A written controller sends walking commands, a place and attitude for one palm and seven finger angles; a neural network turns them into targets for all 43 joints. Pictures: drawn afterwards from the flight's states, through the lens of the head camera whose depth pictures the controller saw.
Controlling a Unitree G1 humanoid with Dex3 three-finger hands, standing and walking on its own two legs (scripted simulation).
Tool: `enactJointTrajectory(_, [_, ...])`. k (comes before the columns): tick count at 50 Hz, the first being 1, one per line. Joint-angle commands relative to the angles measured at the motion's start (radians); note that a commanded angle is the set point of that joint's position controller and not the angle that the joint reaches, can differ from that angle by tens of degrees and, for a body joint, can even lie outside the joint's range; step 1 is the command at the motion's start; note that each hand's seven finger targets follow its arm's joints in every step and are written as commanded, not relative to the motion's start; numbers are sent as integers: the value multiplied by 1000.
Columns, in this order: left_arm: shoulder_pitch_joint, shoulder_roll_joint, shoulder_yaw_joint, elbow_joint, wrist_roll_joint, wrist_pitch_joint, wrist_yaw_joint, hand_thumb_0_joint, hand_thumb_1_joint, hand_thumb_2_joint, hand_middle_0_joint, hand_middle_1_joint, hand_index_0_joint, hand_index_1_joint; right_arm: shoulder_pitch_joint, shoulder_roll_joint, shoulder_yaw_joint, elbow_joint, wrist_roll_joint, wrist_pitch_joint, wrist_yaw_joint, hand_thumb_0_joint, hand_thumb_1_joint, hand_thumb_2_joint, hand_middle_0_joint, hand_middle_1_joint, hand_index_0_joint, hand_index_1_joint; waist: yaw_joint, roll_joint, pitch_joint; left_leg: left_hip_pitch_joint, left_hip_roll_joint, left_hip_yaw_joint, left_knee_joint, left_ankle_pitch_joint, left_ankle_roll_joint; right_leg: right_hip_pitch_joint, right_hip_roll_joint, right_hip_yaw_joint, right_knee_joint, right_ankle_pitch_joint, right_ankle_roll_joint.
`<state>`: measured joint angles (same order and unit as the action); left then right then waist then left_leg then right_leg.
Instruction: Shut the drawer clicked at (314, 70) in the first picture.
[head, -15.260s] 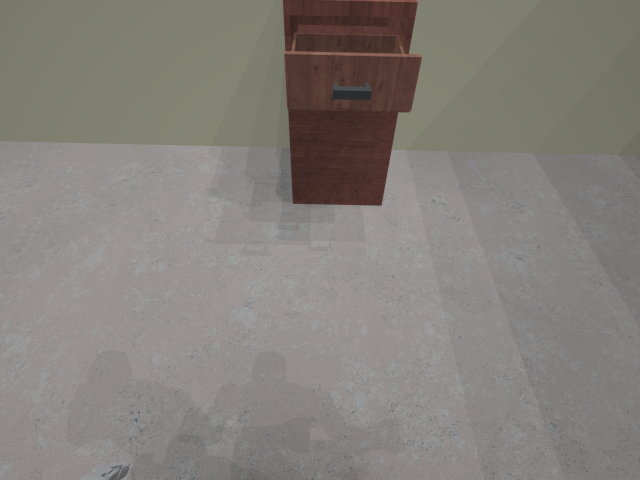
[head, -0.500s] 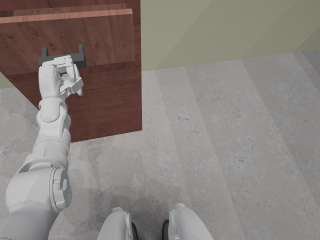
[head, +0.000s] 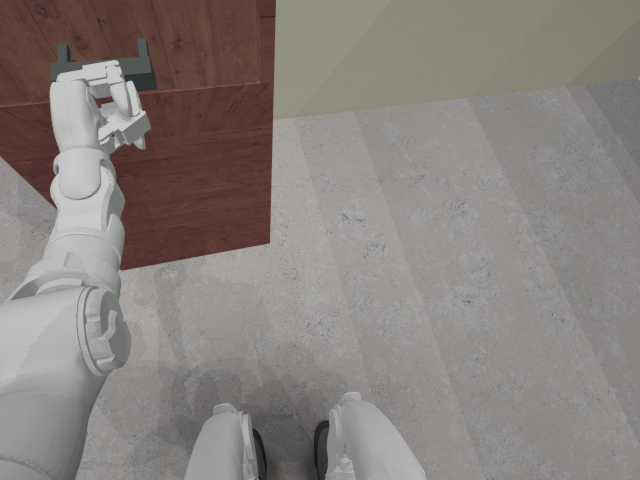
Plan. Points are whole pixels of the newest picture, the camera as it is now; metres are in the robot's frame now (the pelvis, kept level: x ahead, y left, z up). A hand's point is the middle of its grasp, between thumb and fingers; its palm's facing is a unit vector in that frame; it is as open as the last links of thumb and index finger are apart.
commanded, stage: push the drawer shut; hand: left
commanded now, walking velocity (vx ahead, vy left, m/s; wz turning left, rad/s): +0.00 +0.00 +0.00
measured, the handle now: (105, 63) +0.61 +0.20 +0.06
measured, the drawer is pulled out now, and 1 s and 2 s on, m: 0.00 0.00 0.00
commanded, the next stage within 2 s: pull the fist back off the drawer in 0.06 s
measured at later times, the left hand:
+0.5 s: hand (140, 113) +0.54 +0.16 +0.05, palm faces +0.14 -0.99 -0.05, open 3.0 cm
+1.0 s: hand (135, 121) +0.52 +0.16 +0.06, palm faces +0.16 -0.99 -0.03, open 3.2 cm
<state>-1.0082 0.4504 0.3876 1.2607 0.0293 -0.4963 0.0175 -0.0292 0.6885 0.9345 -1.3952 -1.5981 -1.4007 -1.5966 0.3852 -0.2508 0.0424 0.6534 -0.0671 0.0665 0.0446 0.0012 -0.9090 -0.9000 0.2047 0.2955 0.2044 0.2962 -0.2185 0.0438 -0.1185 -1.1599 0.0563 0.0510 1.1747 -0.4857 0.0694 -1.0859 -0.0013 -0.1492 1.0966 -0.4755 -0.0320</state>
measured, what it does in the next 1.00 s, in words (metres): stands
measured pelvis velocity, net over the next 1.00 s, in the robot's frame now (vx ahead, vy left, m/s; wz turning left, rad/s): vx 0.03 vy -0.01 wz -0.01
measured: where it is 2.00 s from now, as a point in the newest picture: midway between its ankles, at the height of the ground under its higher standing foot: outside the picture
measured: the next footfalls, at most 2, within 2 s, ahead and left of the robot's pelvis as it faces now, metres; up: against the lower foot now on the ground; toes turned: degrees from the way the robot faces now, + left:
none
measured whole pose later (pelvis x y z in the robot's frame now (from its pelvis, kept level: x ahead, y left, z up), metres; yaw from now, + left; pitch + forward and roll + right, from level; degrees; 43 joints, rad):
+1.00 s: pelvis +0.03 -0.01 +0.02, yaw -1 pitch +25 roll -3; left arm -0.76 0.34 0.34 0.99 -0.05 -0.49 0.03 0.01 0.89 0.90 -1.40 -1.60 -1.40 -1.60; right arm 0.36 -0.24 0.01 0.61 -0.04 0.08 0.07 0.00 -0.91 -0.90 0.20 0.30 0.20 0.30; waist -0.15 0.04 -0.14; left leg -1.03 0.06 0.08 1.09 -0.50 0.06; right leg -0.98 0.02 -0.11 1.03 -0.49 -0.03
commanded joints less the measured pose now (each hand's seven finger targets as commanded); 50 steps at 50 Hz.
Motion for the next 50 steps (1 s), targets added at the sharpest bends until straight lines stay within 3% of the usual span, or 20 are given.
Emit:
enactJointTrajectory(1, [-704,267,-2,-257,0,-66,50,0,900,900,-1400,-1600,-1400,-1600,206,-210,-61,-11,-1,-17,-18,0,-900,-900,200,300,200,300,-99,184,-500,509,-5,-190,-126,269,-40,19,45,103,-132,147,14])
enactJointTrajectory(8, [-781,301,-24,-206,7,-43,51,0,900,900,-1400,-1600,-1400,-1600,207,-226,-45,-7,2,-45,-30,0,-900,-900,200,300,200,300,-133,200,-484,452,-3,-212,-138,117,-35,-30,43,106,-130,65,15])
enactJointTrajectory(11, [-781,291,-38,-199,8,-29,48,0,900,900,-1400,-1600,-1400,-1600,203,-227,-42,-11,2,-57,-32,0,-900,-900,200,300,200,300,-132,207,-481,437,-2,-220,-146,67,-34,-36,40,105,-130,44,13])
enactJointTrajectory(14, [-801,287,-32,-245,3,-35,45,0,900,900,-1400,-1600,-1400,-1600,208,-228,-45,-17,-2,-65,-27,0,-900,-900,200,300,200,300,-115,260,-550,494,-3,-234,-141,111,-41,-39,38,101,-116,72,8])
enactJointTrajectory(19, [-749,241,-48,-184,-1,-11,49,0,900,900,-1400,-1600,-1400,-1600,204,-231,-46,-16,-2,-67,-16,0,-900,-900,200,300,200,300,-117,199,-475,434,1,-239,-150,32,-37,-51,36,101,-126,32,11])
enactJointTrajectory(20, [-749,269,-27,-204,1,-13,52,0,900,900,-1400,-1600,-1400,-1600,207,-233,-47,-17,-4,-68,-16,0,-900,-900,200,300,200,300,-106,198,-488,433,1,-238,-151,36,-36,-37,36,102,-123,32,10])
enactJointTrajectory(23, [-701,252,-26,-216,0,-14,50,0,900,900,-1400,-1600,-1400,-1600,206,-231,-52,-24,-2,-66,-11,0,-900,-900,200,300,200,300,-86,213,-524,465,1,-236,-150,74,-40,-30,36,101,-120,53,6])
enactJointTrajectory(24, [-687,263,-13,-233,-5,-17,52,0,900,900,-1400,-1600,-1400,-1600,206,-230,-53,-25,-2,-64,-10,0,-900,-900,200,300,200,300,-77,206,-528,461,0,-228,-149,89,-39,-10,36,103,-122,58,7])
enactJointTrajectory(26, [-632,214,-37,-212,-13,-10,50,0,900,900,-1400,-1600,-1400,-1600,200,-223,-53,-32,2,-60,-5,0,-900,-900,200,300,200,300,-72,162,-494,437,-2,-217,-157,72,-36,12,38,105,-136,45,9])
enactJointTrajectory(28, [-599,219,-26,-218,-18,-9,47,0,900,900,-1400,-1600,-1400,-1600,197,-220,-53,-38,4,-58,-4,0,-900,-900,200,300,200,300,-64,154,-492,409,-8,-188,-148,99,-33,50,39,113,-144,53,10])
enactJointTrajectory(29, [-578,253,3,-239,-19,-12,48,0,900,900,-1400,-1600,-1400,-1600,198,-221,-54,-41,6,-54,-6,0,-900,-900,200,300,200,300,-48,146,-517,406,-9,-179,-144,121,-32,80,39,117,-143,64,9])
enactJointTrajectory(31, [-521,252,15,-253,-26,-14,44,0,900,900,-1400,-1600,-1400,-1600,196,-214,-57,-49,9,-48,-6,0,-900,-900,200,300,200,300,-30,121,-530,403,-12,-160,-144,167,-31,138,42,123,-154,92,9])
enactJointTrajectory(33, [-466,206,-8,-279,-35,-23,35,0,900,900,-1400,-1600,-1400,-1600,190,-204,-57,-62,12,-41,-2,0,-900,-900,200,300,200,300,-14,142,-537,431,-13,-151,-148,216,-34,152,44,120,-151,127,8])
enactJointTrajectory(34, [-418,198,-2,-281,-39,-24,34,0,900,900,-1400,-1600,-1400,-1600,188,-201,-62,-63,14,-36,-1,0,-900,-900,200,300,200,300,-3,112,-540,439,-11,-148,-149,239,-34,168,45,117,-151,146,8])
enactJointTrajectory(36, [-377,149,-27,-324,-53,-31,31,0,900,900,-1400,-1600,-1400,-1600,179,-193,-67,-69,16,-29,4,0,-900,-900,200,300,200,300,3,118,-535,464,-13,-135,-153,277,-35,187,47,118,-159,183,10])
enactJointTrajectory(38, [-298,162,-3,-337,-57,-36,31,0,900,900,-1400,-1600,-1400,-1600,176,-193,-71,-77,19,-19,7,0,-900,-900,200,300,200,300,26,99,-538,472,-15,-124,-158,326,-37,224,48,116,-155,234,9])
enactJointTrajectory(41, [-273,149,-6,-363,-61,-38,35,0,900,900,-1400,-1600,-1400,-1600,171,-182,-75,-75,21,-7,6,0,-900,-900,200,300,200,300,21,55,-506,437,-21,-101,-155,357,-30,286,47,129,-163,309,17])
enactJointTrajectory(44, [-226,134,-5,-434,-65,-60,35,0,900,900,-1400,-1600,-1400,-1600,166,-174,-82,-78,23,2,6,0,-900,-900,200,300,200,300,41,87,-542,512,-20,-98,-156,473,-37,306,46,125,-149,411,13])
enactJointTrajectory(48, [-125,47,-61,-517,-92,-77,15,0,900,900,-1400,-1600,-1400,-1600,151,-160,-91,-79,28,7,12,0,-900,-900,200,300,200,300,52,102,-561,602,-15,-98,-158,616,-45,327,47,119,-152,513,13])
enactJointTrajectory(50, [33,59,-42,-626,-116,-56,-1,0,900,900,-1400,-1600,-1400,-1600,141,-163,-101,-105,40,11,16,0,-900,-900,200,300,200,300,99,97,-620,655,-18,-83,-185,694,-45,430,47,123,-175,596,14])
